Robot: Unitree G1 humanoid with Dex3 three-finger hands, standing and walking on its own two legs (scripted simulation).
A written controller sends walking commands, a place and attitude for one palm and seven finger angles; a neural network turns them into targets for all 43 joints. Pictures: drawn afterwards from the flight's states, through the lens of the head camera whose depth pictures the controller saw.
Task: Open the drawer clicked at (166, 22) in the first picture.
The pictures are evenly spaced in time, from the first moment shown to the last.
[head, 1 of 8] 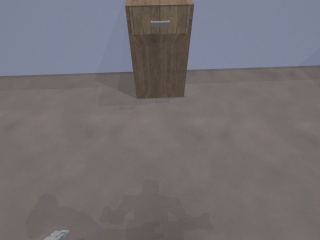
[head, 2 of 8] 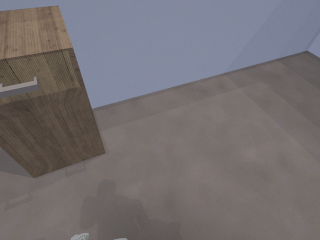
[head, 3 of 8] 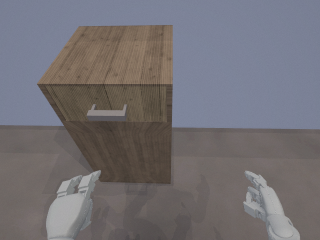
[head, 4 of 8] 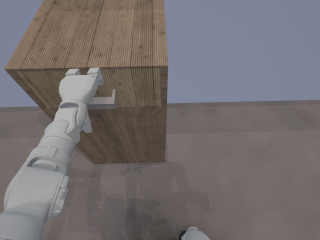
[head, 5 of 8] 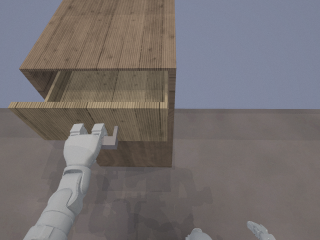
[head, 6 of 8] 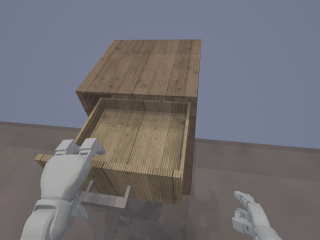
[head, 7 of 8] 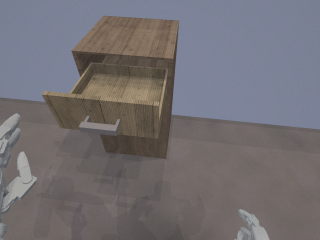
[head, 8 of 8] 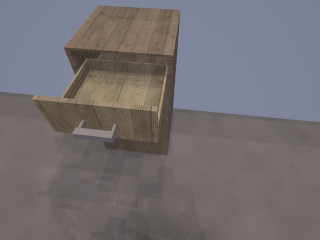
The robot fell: no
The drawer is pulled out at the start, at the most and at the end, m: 0.00 0.30 0.30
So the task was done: yes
